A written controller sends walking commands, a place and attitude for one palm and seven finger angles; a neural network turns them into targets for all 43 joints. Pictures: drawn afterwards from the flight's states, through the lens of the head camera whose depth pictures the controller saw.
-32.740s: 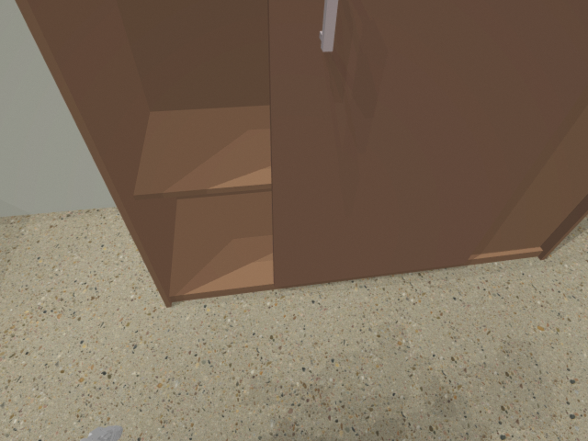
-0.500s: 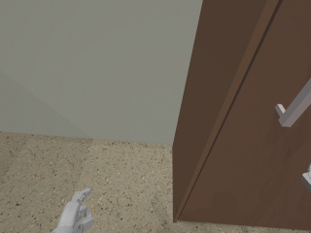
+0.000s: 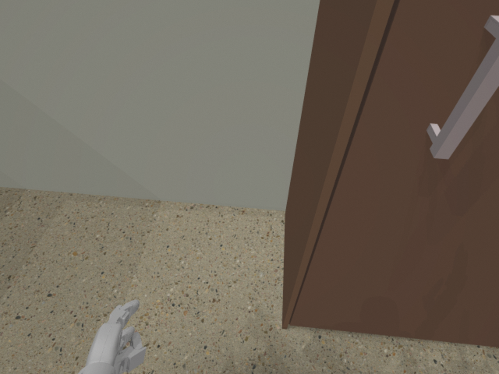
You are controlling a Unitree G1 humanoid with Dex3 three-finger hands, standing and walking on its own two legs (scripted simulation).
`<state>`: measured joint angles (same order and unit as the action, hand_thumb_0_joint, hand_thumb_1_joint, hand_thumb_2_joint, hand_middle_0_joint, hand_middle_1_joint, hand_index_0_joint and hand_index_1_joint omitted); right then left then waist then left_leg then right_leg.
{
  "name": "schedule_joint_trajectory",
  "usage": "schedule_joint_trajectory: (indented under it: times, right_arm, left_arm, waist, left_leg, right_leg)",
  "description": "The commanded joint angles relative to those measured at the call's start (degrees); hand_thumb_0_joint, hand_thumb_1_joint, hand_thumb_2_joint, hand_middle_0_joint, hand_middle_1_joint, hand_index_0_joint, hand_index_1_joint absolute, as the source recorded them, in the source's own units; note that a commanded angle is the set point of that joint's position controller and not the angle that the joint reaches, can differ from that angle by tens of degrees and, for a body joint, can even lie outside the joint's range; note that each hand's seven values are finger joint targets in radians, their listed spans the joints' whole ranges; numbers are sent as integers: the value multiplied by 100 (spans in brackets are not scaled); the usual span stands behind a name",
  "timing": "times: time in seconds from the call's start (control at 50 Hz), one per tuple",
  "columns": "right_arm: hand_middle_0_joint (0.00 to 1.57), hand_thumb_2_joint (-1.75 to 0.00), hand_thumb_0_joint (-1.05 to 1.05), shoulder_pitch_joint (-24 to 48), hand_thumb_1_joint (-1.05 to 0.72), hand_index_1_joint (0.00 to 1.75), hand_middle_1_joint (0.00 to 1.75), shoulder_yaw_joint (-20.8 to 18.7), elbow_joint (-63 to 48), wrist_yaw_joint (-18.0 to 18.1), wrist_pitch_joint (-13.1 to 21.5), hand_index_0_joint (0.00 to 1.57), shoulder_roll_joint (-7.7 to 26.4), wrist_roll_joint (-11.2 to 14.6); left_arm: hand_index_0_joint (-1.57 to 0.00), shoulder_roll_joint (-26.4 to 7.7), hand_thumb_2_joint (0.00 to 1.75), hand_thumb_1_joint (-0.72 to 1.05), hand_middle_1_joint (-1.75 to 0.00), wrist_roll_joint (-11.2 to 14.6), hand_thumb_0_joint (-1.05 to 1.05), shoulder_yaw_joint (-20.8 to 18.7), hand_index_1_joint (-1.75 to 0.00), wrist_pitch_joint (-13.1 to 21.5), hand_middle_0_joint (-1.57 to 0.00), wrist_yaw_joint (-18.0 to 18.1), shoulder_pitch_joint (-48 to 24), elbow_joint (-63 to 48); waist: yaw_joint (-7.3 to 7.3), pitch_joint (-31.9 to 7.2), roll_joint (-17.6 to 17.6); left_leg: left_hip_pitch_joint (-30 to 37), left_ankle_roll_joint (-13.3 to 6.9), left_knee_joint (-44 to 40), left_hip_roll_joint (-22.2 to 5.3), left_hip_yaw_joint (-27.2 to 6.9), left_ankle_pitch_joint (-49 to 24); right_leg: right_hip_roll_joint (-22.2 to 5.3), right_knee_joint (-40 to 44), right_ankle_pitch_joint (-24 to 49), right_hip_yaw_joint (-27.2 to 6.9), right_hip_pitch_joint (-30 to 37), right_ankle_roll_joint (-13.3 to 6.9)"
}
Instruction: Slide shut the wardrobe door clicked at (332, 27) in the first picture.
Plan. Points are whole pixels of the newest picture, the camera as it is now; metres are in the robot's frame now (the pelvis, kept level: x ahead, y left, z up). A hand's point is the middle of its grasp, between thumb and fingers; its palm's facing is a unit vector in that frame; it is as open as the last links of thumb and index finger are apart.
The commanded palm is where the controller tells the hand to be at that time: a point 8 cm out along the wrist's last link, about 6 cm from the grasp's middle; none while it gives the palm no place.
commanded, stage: step back with the hand held close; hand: right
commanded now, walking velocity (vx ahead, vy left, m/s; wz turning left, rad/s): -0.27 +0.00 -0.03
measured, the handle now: (466, 93) +0.38 -0.24 +0.28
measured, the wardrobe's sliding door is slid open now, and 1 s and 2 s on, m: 0.00 0.00 0.00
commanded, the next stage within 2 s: stop stepping back and stand still in 0.54 s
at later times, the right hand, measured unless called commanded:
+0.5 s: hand out of the picture +0.15 -0.26 +0.17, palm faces +0.30 +0.83 -0.47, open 7.4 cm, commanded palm +0.07 -0.31 +0.19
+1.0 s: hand out of the picture -0.01 -0.30 +0.18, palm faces +0.36 +0.83 -0.43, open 7.4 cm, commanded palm -0.06 -0.34 +0.19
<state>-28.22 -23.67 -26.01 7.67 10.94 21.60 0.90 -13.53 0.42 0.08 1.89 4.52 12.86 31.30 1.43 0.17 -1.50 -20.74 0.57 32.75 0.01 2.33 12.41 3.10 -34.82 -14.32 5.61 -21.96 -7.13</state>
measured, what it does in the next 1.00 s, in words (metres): walks backwards: left foot, then right foot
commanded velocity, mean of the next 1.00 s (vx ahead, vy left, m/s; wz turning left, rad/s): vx -0.14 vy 0.02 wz -0.01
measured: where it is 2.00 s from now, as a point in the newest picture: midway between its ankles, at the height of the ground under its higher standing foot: outside the picture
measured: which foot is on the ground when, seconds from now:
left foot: down 0.00-0.12, up 0.14-0.52, down 0.54-1.00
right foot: down 0.00-0.58, up 0.60-0.70, down 0.72-0.96, up 0.98-1.00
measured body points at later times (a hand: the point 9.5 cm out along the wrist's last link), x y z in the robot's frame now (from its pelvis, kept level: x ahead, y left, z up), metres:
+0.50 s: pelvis -0.08 -0.01 +0.01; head -0.02 -0.04 +0.45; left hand +0.14 +0.20 -0.05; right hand +0.13 -0.30 +0.20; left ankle -0.20 +0.12 -0.71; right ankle +0.06 -0.04 -0.72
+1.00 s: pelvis -0.21 -0.04 +0.01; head -0.23 -0.08 +0.46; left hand -0.07 +0.20 -0.06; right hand -0.03 -0.34 +0.20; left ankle -0.23 +0.08 -0.72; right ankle -0.10 -0.10 -0.71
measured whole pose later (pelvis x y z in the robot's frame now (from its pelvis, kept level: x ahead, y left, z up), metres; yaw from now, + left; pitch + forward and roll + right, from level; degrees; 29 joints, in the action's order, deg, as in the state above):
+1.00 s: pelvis -0.21 -0.04 +0.01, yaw +2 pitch +0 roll +3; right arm -33.6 -23.6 -31.1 7.4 10.3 25.3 2.5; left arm -10.4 -0.8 0.9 5.0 3.4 15.5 34.6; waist -1.3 -3.0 1.3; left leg -9.8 -2.7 24.6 2.5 1.7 17.8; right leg 2.2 -34.6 -15.4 0.6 -25.9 -0.4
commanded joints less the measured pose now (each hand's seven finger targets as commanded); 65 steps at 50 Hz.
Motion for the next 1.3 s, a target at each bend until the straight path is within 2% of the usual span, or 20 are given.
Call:
schedule_joint_trajectory:
  times: [0.0, 0.12, 0.24, 0.38, 0.5, 0.56, 0.58, 0.62, 0.66, 0.74, 0.78, 0.82, 0.9, 0.96, 1.02, 1.08, 1.12, 1.14, 1.2, 1.28]
  right_arm:
    - [20, -90, 0, 487, -90, 30, 30, -742, -1478, 172, 530, 20, 1192, -2]
    - [20, -90, 0, 574, -90, 30, 30, -948, -1504, 166, 704, 20, 1189, -99]
    - [20, -90, 0, 56, -90, 30, 30, -686, -1438, 22, 852, 20, 1002, 103]
    - [20, -90, 0, -2, -90, 30, 30, -719, -1772, -72, 765, 20, 1337, 286]
    - [20, -90, 0, -654, -90, 30, 30, -1284, -2080, -122, 607, 20, 1745, 613]
    - [20, -90, 0, -558, -90, 30, 30, -1122, -1657, -63, 568, 20, 1627, 632]
    - [20, -90, 0, -543, -90, 30, 30, -1084, -1453, -39, 462, 20, 1566, 510]
    - [20, -90, 0, -82, -90, 30, 30, -855, -1299, 14, 381, 20, 1473, 293]
    - [20, -90, 0, 552, -90, 30, 30, -675, -1079, 82, 318, 20, 1382, 197]
    - [20, -90, 0, 285, -90, 30, 30, -658, -1228, 243, 368, 20, 1391, 188]
    - [20, -90, 0, 481, -90, 30, 30, -600, -1840, 194, 412, 20, 1296, 210]
    - [20, -90, 0, 194, -90, 30, 30, -686, -1813, 224, 368, 20, 1238, 145]
    - [20, -90, 0, -600, -90, 30, 30, -790, -1485, 124, 255, 20, 1283, 181]
    - [20, -90, 0, -44, -90, 30, 30, -824, -1605, 138, 221, 20, 1316, 265]
    - [20, -90, 0, 724, -90, 30, 30, -531, -830, 226, 157, 20, 1086, 153]
    - [20, -90, 0, 1470, -90, 30, 30, -141, -684, 275, 81, 20, 938, 51]
    - [20, -90, 0, 1792, -90, 30, 30, -226, -1350, 322, 221, 20, 1039, 64]
    - [20, -90, 0, 1606, -90, 30, 30, -429, -1301, 283, 305, 20, 1270, 55]
    - [20, -90, 0, 564, -90, 30, 30, -612, -1755, 173, 296, 20, 1221, 37]
    - [20, -90, 0, -244, -90, 30, 30, -619, -1551, 166, 179, 20, 1125, 69]
  left_arm:
    - [-20, -803, 90, 90, -30, -39, 0, -353, -30, 439, -20, 39, -469, -872]
    - [-20, -807, 90, 90, -30, -103, 0, -357, -30, 595, -20, 55, -518, -817]
    - [-20, -722, 90, 90, -30, -186, 0, -354, -30, 707, -20, -56, -455, -598]
    - [-20, -636, 90, 90, -30, -185, 0, -344, -30, 662, -20, -228, -548, -377]
    - [-20, -585, 90, 90, -30, -116, 0, -325, -30, 330, -20, -282, -866, -748]
    - [-20, -572, 90, 90, -30, 66, 0, -423, -30, 234, -20, -176, -759, -627]
    - [-20, -558, 90, 90, -30, 19, 0, -400, -30, 248, -20, -159, -835, -642]
    - [-20, -354, 90, 90, -30, -95, 0, -136, -30, 226, -20, -83, -1011, -601]
    - [-20, -483, 90, 90, -30, -59, 0, -89, -30, 316, -20, 71, -881, -529]
    - [-20, -692, 90, 90, -30, 36, 0, -236, -30, 649, -20, 148, -668, -635]
    - [-20, -664, 90, 90, -30, -84, 0, -251, -30, 734, -20, 110, -690, -597]
    - [-20, -577, 90, 90, -30, -89, 0, -237, -30, 736, -20, 41, -647, -593]
    - [-20, -561, 90, 90, -30, -119, 0, -268, -30, 626, -20, -40, -526, -583]
    - [-20, -617, 90, 90, -30, -75, 0, -416, -30, 509, -20, -29, -405, -418]
    - [-20, -528, 90, 90, -30, -99, 0, -260, -30, 534, -20, 0, -375, -236]
    - [-20, -627, 90, 90, -30, -79, 0, -252, -30, 574, -20, 160, -418, -178]
    - [-20, -789, 90, 90, -30, -49, 0, -244, -30, 677, -20, 152, -415, -381]
    - [-20, -616, 90, 90, -30, -66, 0, -224, -30, 711, -20, 108, -499, -319]
    - [-20, -472, 90, 90, -30, -127, 0, -238, -30, 715, -20, -119, -750, -351]
    - [-20, -479, 90, 90, -30, -161, 0, -208, -30, 551, -20, -143, -618, -508]
  waist:
    - [-106, -333, 125]
    - [-13, -455, -1087]
    - [-16, -632, -632]
    - [84, -2226, -744]
    - [128, -1994, -526]
    - [-35, -937, 1611]
    - [-33, -395, 1497]
    - [-120, 43, 455]
    - [-198, -27, 113]
    - [19, -1033, -538]
    - [-77, -972, -1109]
    - [-45, -674, -1093]
    - [-66, -665, -720]
    - [-107, -467, 1453]
    - [-295, 109, 838]
    - [-331, 297, -70]
    - [-338, 282, -1928]
    - [-311, 203, -1695]
    - [-53, -86, -941]
    - [-22, -317, -1511]
  left_leg:
    - [742, -385, -582, -629, -1335, 811]
    - [2047, -27, 1380, 218, -415, 84]
    - [818, -126, 191, 243, -405, 950]
    - [157, -86, -410, 320, -318, 1150]
    - [735, -324, -1515, 38, -283, 590]
    - [-1552, -951, -2480, -1853, -1752, 1103]
    - [-1434, -1232, -2190, -2072, -1767, 262]
    - [-311, -963, -1393, -1695, -1161, -2381]
    - [216, -507, -717, -1157, -752, -2597]
    - [536, -16, -311, -58, -411, -380]
    - [927, -26, 579, 205, -390, 1382]
    - [1405, -165, 319, 289, -190, 1333]
    - [2051, -407, -1244, 192, 19, 1369]
    - [150, -1489, -2399, -1798, -2397, 2905]
    - [-602, -1124, -1975, -1614, -1431, 2827]
    - [-845, -708, -678, -845, -441, 2956]
    - [-1221, -118, 1890, 358, 225, 2163]
    - [-1154, -129, 2949, 299, -181, 2007]
    - [29, -245, 2771, 118, -65, 1296]
    - [2278, -417, 471, 460, 623, 1702]
  right_leg:
    - [-889, 1174, -1943, -1629, -964, 183]
    - [-1854, 2717, -2596, -2614, -1987, -7]
    - [-1728, 2102, 557, -2321, 253, 270]
    - [-1578, 1339, 4959, -1557, 3315, 732]
    - [-1218, 1461, 1716, -975, 2030, 1005]
    - [-226, -1568, -452, -804, 1707, 937]
    - [-233, -2324, -774, -961, 730, 911]
    - [-483, -1615, -797, -894, -261, 867]
    - [-399, 289, 124, -639, 275, 781]
    - [-1297, 1303, 2143, -1671, 1376, 363]
    - [-1615, 2704, -777, -2751, 630, 460]
    - [-1450, 3128, -2419, -2476, -196, 525]
    - [-612, 2042, -1851, -1176, -588, 1037]
    - [-223, -2013, -646, -750, -232, 825]
    - [-776, -1566, -925, -761, -35, 660]
    - [-535, 402, -1114, -336, 961, 590]
    - [-2007, 2433, -2578, -3606, 940, -196]
    - [-2375, 3050, -3682, -4394, 511, -382]
    - [-1896, 2971, -3102, -2863, -524, 9]
    - [-1381, 2378, -2862, -1484, -1659, 428]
